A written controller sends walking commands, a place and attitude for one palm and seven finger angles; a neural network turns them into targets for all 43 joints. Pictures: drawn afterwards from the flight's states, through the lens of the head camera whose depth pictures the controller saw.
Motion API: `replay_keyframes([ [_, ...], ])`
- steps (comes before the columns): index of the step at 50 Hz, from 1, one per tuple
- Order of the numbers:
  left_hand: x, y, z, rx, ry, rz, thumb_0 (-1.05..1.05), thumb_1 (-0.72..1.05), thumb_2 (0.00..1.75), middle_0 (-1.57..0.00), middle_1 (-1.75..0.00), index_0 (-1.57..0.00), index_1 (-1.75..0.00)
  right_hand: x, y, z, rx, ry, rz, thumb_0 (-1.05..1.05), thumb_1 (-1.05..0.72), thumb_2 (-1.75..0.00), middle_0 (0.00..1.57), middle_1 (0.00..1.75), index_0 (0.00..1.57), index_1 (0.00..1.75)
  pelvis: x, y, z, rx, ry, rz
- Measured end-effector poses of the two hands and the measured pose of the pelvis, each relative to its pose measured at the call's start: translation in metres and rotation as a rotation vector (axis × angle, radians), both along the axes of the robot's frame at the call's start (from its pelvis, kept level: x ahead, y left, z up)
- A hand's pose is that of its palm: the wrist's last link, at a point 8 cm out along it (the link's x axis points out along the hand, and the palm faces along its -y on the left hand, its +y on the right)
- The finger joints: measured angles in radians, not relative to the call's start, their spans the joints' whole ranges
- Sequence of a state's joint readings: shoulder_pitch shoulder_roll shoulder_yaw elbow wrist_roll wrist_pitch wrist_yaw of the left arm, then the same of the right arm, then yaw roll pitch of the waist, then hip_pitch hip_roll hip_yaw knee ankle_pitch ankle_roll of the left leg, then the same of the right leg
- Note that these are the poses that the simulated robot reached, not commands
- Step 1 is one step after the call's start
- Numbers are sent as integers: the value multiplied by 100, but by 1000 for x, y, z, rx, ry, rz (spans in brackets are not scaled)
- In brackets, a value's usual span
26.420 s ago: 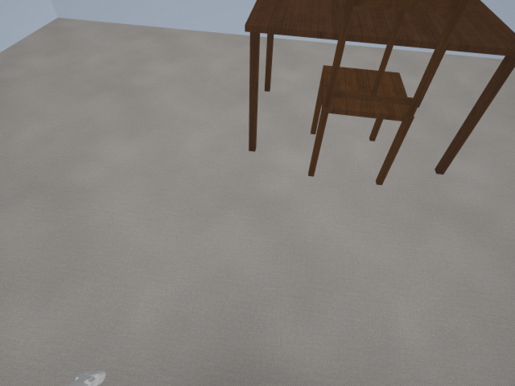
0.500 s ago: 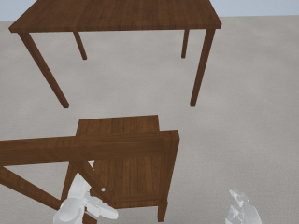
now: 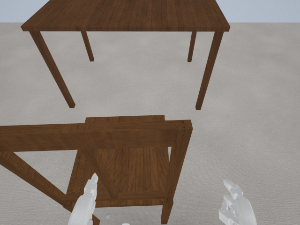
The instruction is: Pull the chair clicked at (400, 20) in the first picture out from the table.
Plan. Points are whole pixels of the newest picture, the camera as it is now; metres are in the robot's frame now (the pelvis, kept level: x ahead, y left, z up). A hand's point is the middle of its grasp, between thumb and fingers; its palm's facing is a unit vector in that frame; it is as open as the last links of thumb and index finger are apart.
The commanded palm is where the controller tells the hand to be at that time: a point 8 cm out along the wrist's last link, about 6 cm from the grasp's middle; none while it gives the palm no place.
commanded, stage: draw the fingers out of the gap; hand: left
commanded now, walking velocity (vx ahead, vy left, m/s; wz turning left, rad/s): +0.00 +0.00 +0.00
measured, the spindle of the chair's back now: (104, 176) +0.26 +0.14 -0.01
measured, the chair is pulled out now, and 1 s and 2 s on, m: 0.72 0.72 0.72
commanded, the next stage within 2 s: draw the hand back to the body in 0.22 s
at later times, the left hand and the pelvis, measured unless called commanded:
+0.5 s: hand (95, 221) +0.15 +0.13 +0.03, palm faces +0.09 -1.00 +0.00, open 17.5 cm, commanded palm +0.10 +0.19 +0.04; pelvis +0.01 +0.00 -0.02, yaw +0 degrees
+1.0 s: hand (51, 201) +0.17 +0.20 +0.10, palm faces +0.20 -0.92 -0.34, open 16.5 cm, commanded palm +0.13 +0.25 +0.13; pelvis +0.01 +0.00 +0.01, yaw +0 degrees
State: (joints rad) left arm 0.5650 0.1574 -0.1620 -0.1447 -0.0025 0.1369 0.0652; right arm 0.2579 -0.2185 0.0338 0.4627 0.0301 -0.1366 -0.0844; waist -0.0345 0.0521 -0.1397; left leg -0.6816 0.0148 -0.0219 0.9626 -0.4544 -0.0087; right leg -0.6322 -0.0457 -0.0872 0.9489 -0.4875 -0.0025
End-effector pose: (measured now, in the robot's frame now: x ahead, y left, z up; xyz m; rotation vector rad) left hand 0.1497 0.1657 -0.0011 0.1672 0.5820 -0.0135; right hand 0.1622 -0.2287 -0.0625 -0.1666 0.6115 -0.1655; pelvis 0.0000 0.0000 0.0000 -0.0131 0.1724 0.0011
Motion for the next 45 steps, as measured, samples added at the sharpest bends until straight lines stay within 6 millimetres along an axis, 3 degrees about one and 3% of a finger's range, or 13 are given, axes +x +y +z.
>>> replay_keyframes([
  [19,-40,7,3,-43,50,55,-1,-54,20,0,-1,0,0,10,-1,-1,-14,-23,-39,1,-91,-90,21,30,20,30,7,4,-9,-13,30,2],
  [24,-31,11,27,-150,-171,125,-1,-54,20,0,-1,0,0,15,1,-5,-19,-37,-26,1,-91,-90,21,30,20,30,6,3,-15,-17,44,6],
  [31,-14,28,63,-100,-507,86,-1,-54,20,0,0,0,0,19,7,-24,27,-16,2,1,-91,-90,21,30,20,30,1,1,-25,-18,62,1],
  [38,-17,37,71,-90,-465,9,-1,-54,20,0,0,0,0,16,11,-30,77,14,-27,1,-91,-90,21,30,20,30,-1,0,-22,-17,34,-4],
  [43,-19,54,97,-51,-506,64,-2,-51,21,-1,-1,-1,-1,15,11,-16,74,-10,-43,2,-91,-90,21,30,20,30,3,-1,-10,-19,1,2],
  [45,-17,62,107,62,-493,79,-2,-48,23,-1,-2,-1,-2,15,10,-10,50,-4,-37,1,-91,-90,21,30,20,30,5,-2,-4,-18,-20,-3],
])
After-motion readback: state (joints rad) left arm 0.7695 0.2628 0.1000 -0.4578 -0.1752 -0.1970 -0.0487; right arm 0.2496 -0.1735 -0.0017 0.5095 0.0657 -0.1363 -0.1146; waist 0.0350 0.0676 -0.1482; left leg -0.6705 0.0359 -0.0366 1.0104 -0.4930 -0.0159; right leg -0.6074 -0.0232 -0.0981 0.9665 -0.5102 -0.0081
